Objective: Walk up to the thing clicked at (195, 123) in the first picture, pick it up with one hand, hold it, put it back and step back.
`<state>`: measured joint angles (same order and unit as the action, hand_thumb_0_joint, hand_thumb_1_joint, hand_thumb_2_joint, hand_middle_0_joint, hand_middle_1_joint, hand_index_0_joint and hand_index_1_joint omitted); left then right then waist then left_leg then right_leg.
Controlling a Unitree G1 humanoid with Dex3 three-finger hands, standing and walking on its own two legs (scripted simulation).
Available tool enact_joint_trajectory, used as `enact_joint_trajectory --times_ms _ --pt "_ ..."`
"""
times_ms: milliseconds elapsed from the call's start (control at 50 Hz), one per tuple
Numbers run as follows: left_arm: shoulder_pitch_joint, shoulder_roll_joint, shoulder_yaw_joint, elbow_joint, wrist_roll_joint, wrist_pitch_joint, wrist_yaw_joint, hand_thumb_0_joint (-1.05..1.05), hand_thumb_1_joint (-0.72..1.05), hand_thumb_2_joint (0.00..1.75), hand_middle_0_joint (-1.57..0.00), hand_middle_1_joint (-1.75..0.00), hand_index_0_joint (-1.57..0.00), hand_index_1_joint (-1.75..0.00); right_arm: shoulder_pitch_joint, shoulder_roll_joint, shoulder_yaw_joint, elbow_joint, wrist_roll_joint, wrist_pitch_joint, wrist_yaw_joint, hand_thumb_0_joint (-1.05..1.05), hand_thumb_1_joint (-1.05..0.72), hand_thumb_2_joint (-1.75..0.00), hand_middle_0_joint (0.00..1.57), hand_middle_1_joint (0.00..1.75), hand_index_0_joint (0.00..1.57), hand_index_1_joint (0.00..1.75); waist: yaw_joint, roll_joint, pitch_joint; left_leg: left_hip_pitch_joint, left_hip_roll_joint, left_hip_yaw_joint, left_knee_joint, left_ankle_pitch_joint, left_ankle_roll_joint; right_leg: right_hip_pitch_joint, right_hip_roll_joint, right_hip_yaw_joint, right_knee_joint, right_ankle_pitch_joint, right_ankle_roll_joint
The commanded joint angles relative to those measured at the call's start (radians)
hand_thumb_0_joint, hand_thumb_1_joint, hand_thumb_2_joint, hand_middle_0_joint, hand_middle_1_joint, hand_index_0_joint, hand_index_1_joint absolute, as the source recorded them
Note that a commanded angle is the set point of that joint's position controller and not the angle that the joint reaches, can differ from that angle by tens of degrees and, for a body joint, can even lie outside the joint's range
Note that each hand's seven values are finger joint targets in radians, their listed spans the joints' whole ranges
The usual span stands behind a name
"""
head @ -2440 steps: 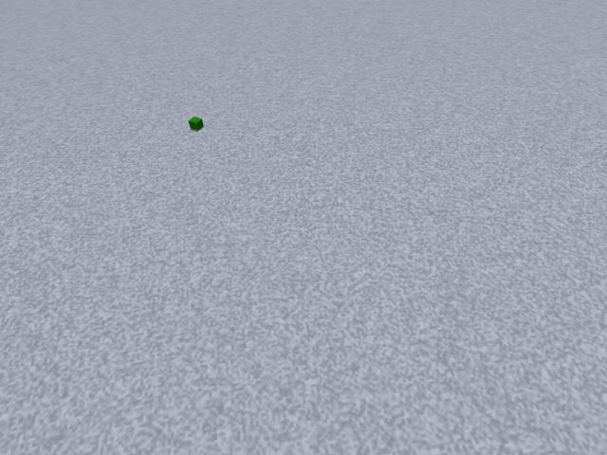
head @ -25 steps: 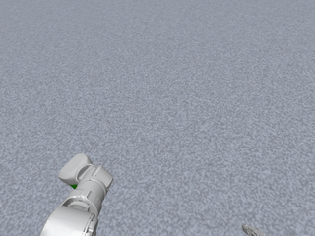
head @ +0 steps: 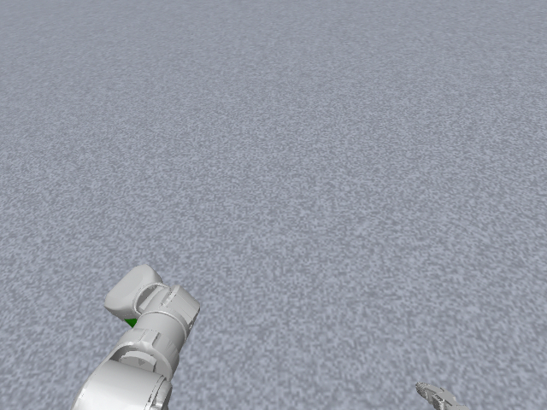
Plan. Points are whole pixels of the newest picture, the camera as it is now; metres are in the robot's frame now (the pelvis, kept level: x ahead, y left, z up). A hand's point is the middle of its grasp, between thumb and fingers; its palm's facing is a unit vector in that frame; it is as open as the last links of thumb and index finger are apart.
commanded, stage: hold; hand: left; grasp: from above
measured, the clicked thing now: (152, 318) +0.32 +0.24 -0.08
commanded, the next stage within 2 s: crouch in 1.02 s
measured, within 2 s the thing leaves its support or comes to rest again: neither
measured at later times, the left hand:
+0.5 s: hand (151, 311) +0.30 +0.22 -0.03, palm faces -0.22 -0.39 -0.89, open 7.1 cm
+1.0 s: hand (152, 319) +0.29 +0.21 -0.03, palm faces -0.22 -0.40 -0.89, open 7.1 cm
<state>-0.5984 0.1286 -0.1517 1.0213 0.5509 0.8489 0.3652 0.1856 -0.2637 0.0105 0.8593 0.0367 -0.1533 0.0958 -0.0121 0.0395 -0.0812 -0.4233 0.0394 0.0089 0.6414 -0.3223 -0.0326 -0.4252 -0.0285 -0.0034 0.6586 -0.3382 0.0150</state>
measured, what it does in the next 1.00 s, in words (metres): stands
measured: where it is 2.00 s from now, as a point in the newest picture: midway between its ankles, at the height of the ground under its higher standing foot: outside the picture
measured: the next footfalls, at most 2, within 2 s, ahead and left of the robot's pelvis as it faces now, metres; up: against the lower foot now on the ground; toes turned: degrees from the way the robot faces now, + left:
none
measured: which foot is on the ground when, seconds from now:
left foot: down 0.00-1.00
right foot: down 0.00-1.00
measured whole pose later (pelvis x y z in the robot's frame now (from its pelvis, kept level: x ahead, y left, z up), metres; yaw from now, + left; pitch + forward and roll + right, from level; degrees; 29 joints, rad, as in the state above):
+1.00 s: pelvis -0.01 +0.00 +0.01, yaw +0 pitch +3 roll +0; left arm -0.53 0.11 -0.21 0.87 0.56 0.94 0.30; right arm 0.14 -0.25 0.03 0.83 0.05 -0.16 0.09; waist 0.02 0.04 -0.07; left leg -0.35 0.04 0.01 0.57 -0.28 -0.03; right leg -0.35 -0.03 -0.01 0.60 -0.30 0.01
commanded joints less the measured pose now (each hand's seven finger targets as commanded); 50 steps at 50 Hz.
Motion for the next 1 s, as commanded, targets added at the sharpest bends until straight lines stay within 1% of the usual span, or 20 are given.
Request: enact_joint_trajectory --times_ms 0,180,220,300,360,460,480,520,540,560,600,620,680,740,780,820,840,860,900,980 --pt "-0.392 0.161 -0.002 -0.178 0.056 0.006 0.04 0.0 0.62 0.51 -1.06 -0.42 -1.02 -0.46 -0.06 -0.132 -0.033 -0.115 0.004 -0.037 -0.002 0.0 -0.9 -0.9 0.2 0.3 0.2 0.3 -0.002 -0.069 -0.295 0.126 -0.054 0.03 -0.069 0.309 0.034 0.166 0.048 -0.021 -0.086 0.355 -0.014" --pt "-0.368 0.159 -0.006 -0.186 0.073 0.035 0.027 0.0 0.58 0.55 -1.02 -0.45 -0.98 -0.5 -0.087 -0.128 -0.032 -0.12 0.005 -0.036 0.006 0.0 -0.9 -0.9 0.2 0.3 0.2 0.3 0.009 -0.068 -0.291 0.133 -0.056 0.033 -0.083 0.32 0.037 0.19 0.045 -0.015 -0.105 0.374 -0.012" --pt "-0.376 0.142 -0.016 -0.214 0.062 0.041 0.019 0.0 0.59 0.58 -1.04 -0.45 -0.99 -0.5 -0.095 -0.123 -0.03 -0.126 0.007 -0.035 0.007 0.0 -0.9 -0.9 0.2 0.3 0.2 0.3 0.007 -0.065 -0.301 0.146 -0.056 0.032 -0.086 0.333 0.036 0.199 0.046 -0.016 -0.101 0.387 -0.013" --pt "-0.386 0.153 -0.019 -0.219 0.061 0.048 0.006 0.0 0.59 0.59 -1.03 -0.46 -0.98 -0.51 -0.101 -0.124 -0.024 -0.13 0.009 -0.037 0.008 0.0 -0.9 -0.9 0.2 0.3 0.2 0.3 0.003 -0.084 -0.282 0.146 -0.055 0.03 -0.097 0.303 0.041 0.191 0.046 -0.017 -0.119 0.356 -0.011" --pt "-0.369 0.162 -0.02 -0.237 0.065 0.051 0.003 0.0 0.58 0.57 -1.02 -0.46 -0.98 -0.5 -0.112 -0.121 -0.022 -0.138 0.01 -0.039 0.004 0.0 -0.9 -0.9 0.2 0.3 0.2 0.3 0.016 -0.072 -0.268 0.141 -0.056 0.032 -0.11 0.281 0.039 0.196 0.047 -0.021 -0.127 0.319 -0.014" --pt "-0.357 0.126 -0.037 -0.272 0.064 0.065 -0.002 0.0 0.56 0.6 -1.0 -0.48 -0.96 -0.53 -0.136 -0.115 -0.019 -0.15 0.012 -0.039 0.005 0.0 -0.9 -0.9 0.2 0.3 0.2 0.3 0.018 -0.063 -0.27 0.161 -0.056 0.03 -0.116 0.287 0.037 0.19 0.048 -0.022 -0.131 0.314 -0.016" --pt "-0.357 0.158 -0.026 -0.282 0.066 0.066 -0.001 0.0 0.57 0.59 -1.0 -0.48 -0.96 -0.53 -0.131 -0.12 -0.02 -0.151 0.011 -0.043 0.002 0.0 -0.9 -0.9 0.2 0.3 0.2 0.3 0.025 -0.062 -0.279 0.162 -0.054 0.03 -0.123 0.279 0.036 0.196 0.05 -0.024 -0.13 0.295 -0.018" --pt "-0.333 0.132 -0.037 -0.256 0.062 0.075 -0.003 0.0 0.57 0.57 -1.0 -0.49 -0.96 -0.53 -0.142 -0.113 -0.015 -0.149 0.011 -0.041 0.002 0.0 -0.9 -0.9 0.2 0.3 0.2 0.3 0.019 -0.071 -0.238 0.15 -0.056 0.031 -0.125 0.259 0.038 0.178 0.048 -0.023 -0.142 0.279 -0.016" --pt "-0.36 0.149 -0.037 -0.306 0.063 0.071 -0.006 0.0 0.54 0.59 -0.99 -0.48 -0.94 -0.53 -0.144 -0.117 -0.014 -0.158 0.014 -0.044 -0.001 0.0 -0.9 -0.9 0.2 0.3 0.2 0.3 0.018 -0.067 -0.258 0.165 -0.056 0.03 -0.129 0.254 0.038 0.189 0.05 -0.025 -0.142 0.272 -0.018" --pt "-0.343 0.151 -0.031 -0.25 0.072 0.079 -0.005 0.0 0.57 0.58 -1.0 -0.49 -0.96 -0.53 -0.139 -0.115 -0.014 -0.147 0.012 -0.042 0.0 0.0 -0.9 -0.9 0.2 0.3 0.2 0.3 0.019 -0.073 -0.24 0.148 -0.056 0.032 -0.127 0.248 0.039 0.178 0.047 -0.019 -0.144 0.267 -0.016" --pt "-0.345 0.149 -0.034 -0.264 0.075 0.078 -0.01 0.0 0.55 0.6 -0.99 -0.48 -0.95 -0.53 -0.147 -0.111 -0.013 -0.148 0.012 -0.044 -0.001 0.0 -0.9 -0.9 0.2 0.3 0.2 0.3 0.022 -0.081 -0.245 0.152 -0.055 0.029 -0.127 0.253 0.039 0.181 0.047 -0.017 -0.144 0.27 -0.016" --pt "-0.351 0.127 -0.043 -0.27 0.069 0.075 -0.012 0.0 0.54 0.6 -0.98 -0.49 -0.94 -0.54 -0.146 -0.112 -0.014 -0.151 0.012 -0.045 -0.001 0.0 -0.9 -0.9 0.2 0.3 0.2 0.3 0.016 -0.081 -0.25 0.157 -0.054 0.027 -0.126 0.256 0.037 0.185 0.048 -0.019 -0.139 0.273 -0.017" --pt "-0.345 0.146 -0.035 -0.314 0.059 0.074 -0.013 0.0 0.56 0.59 -0.99 -0.5 -0.95 -0.55 -0.148 -0.112 -0.013 -0.16 0.013 -0.052 -0.005 0.0 -0.9 -0.9 0.2 0.3 0.2 0.3 0.033 -0.06 -0.27 0.17 -0.055 0.031 -0.13 0.26 0.036 0.195 0.047 -0.023 -0.138 0.266 -0.02" --pt "-0.343 0.143 -0.045 -0.299 0.08 0.079 -0.016 0.0 0.54 0.61 -0.99 -0.5 -0.94 -0.55 -0.155 -0.107 -0.007 -0.162 0.017 -0.052 -0.007 0.0 -0.9 -0.9 0.2 0.3 0.2 0.3 0.021 -0.071 -0.258 0.167 -0.056 0.03 -0.124 0.267 0.038 0.187 0.047 -0.021 -0.144 0.281 -0.016" --pt "-0.317 0.145 -0.046 -0.299 0.087 0.08 -0.017 0.0 0.57 0.61 -0.99 -0.52 -0.95 -0.56 -0.155 -0.104 -0.008 -0.159 0.014 -0.055 -0.008 0.0 -0.9 -0.9 0.2 0.3 0.2 0.3 0.031 -0.068 -0.253 0.151 -0.057 0.03 -0.128 0.251 0.036 0.19 0.045 -0.019 -0.143 0.261 -0.017" --pt "-0.309 0.128 -0.048 -0.297 0.071 0.084 -0.02 0.0 0.59 0.6 -1.01 -0.51 -0.97 -0.55 -0.154 -0.106 -0.011 -0.161 0.015 -0.053 -0.01 0.0 -0.9 -0.9 0.2 0.3 0.2 0.3 0.035 -0.068 -0.242 0.155 -0.055 0.032 -0.133 0.249 0.036 0.185 0.047 -0.022 -0.143 0.251 -0.019" --pt "-0.328 0.113 -0.059 -0.324 0.068 0.082 -0.022 0.0 0.57 0.61 -1.0 -0.5 -0.96 -0.55 -0.162 -0.101 -0.009 -0.16 0.016 -0.055 -0.009 0.0 -0.9 -0.9 0.2 0.3 0.2 0.3 0.024 -0.065 -0.244 0.163 -0.054 0.031 -0.131 0.252 0.036 0.182 0.047 -0.021 -0.145 0.26 -0.019" --pt "-0.343 0.132 -0.048 -0.337 0.066 0.083 -0.023 0.0 0.55 0.61 -0.99 -0.51 -0.94 -0.56 -0.158 -0.106 -0.01 -0.165 0.017 -0.056 -0.009 0.0 -0.9 -0.9 0.2 0.3 0.2 0.3 0.028 -0.056 -0.276 0.176 -0.055 0.032 -0.131 0.26 0.036 0.191 0.046 -0.019 -0.142 0.268 -0.018" --pt "-0.304 0.12 -0.05 -0.29 0.074 0.091 -0.025 0.0 0.55 0.63 -0.99 -0.52 -0.94 -0.56 -0.16 -0.104 -0.009 -0.161 0.015 -0.054 -0.007 0.0 -0.9 -0.9 0.2 0.3 0.2 0.3 0.026 -0.079 -0.247 0.156 -0.055 0.029 -0.129 0.255 0.038 0.187 0.045 -0.017 -0.146 0.265 -0.016" --pt "-0.338 0.129 -0.052 -0.315 0.078 0.085 -0.027 0.0 0.56 0.64 -1.0 -0.52 -0.95 -0.57 -0.161 -0.104 -0.01 -0.159 0.016 -0.055 -0.011 0.0 -0.9 -0.9 0.2 0.3 0.2 0.3 0.026 -0.066 -0.258 0.164 -0.056 0.031 -0.129 0.258 0.038 0.182 0.043 -0.014 -0.143 0.269 -0.016"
